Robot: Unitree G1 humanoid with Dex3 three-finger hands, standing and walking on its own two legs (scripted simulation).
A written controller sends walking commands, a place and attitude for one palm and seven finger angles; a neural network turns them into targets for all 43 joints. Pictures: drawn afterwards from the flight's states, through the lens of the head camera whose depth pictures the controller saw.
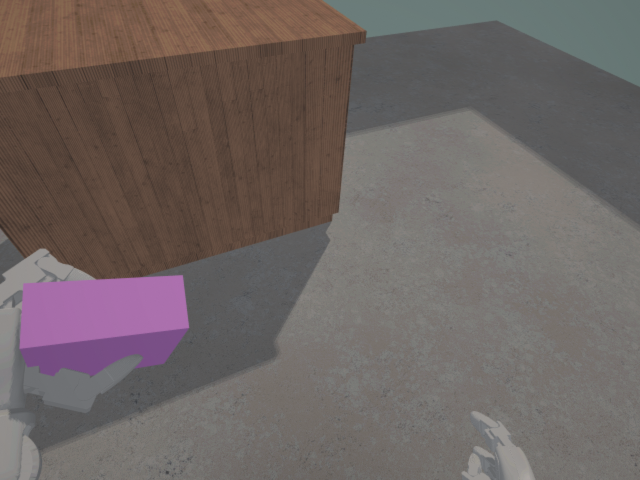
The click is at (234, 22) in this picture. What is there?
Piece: table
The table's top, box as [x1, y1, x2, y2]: [0, 0, 366, 92]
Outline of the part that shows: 0,92 362,43 365,40 366,31 322,0 0,0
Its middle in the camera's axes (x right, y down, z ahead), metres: -0.54 -0.68 +1.20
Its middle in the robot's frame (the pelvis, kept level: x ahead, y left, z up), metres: +1.33 +0.63 +0.06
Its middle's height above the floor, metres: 0.83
